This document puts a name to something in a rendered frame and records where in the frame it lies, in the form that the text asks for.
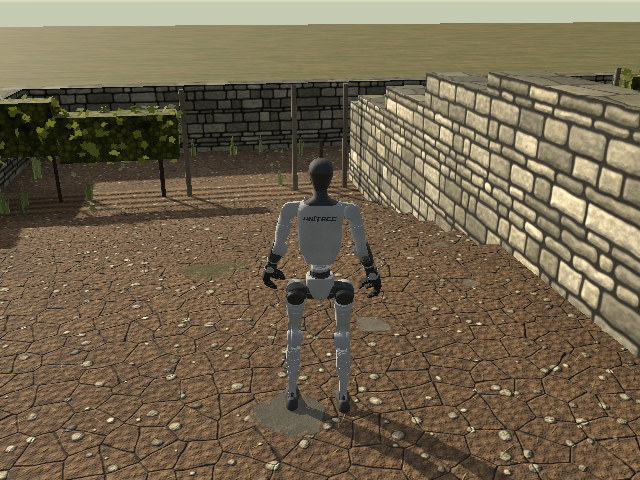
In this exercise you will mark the robot left upper arm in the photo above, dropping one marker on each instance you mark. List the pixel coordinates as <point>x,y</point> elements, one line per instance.
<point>288,211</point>

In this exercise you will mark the robot right upper arm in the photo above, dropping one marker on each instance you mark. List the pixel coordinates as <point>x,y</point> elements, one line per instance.
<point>352,212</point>

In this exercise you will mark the right robot hand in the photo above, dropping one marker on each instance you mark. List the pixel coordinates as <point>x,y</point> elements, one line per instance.
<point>371,283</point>

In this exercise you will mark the robot left shin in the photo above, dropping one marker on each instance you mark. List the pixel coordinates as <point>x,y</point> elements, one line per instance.
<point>292,364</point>

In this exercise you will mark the robot right forearm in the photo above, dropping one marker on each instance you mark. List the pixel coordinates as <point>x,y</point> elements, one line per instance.
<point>369,265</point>

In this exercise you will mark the robot torso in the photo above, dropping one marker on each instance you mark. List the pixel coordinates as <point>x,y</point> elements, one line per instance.
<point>320,233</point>

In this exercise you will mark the left robot hand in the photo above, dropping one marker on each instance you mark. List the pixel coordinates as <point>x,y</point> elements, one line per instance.
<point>276,274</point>

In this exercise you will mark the robot left forearm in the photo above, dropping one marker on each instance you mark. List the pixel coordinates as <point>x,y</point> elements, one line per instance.
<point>272,260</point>

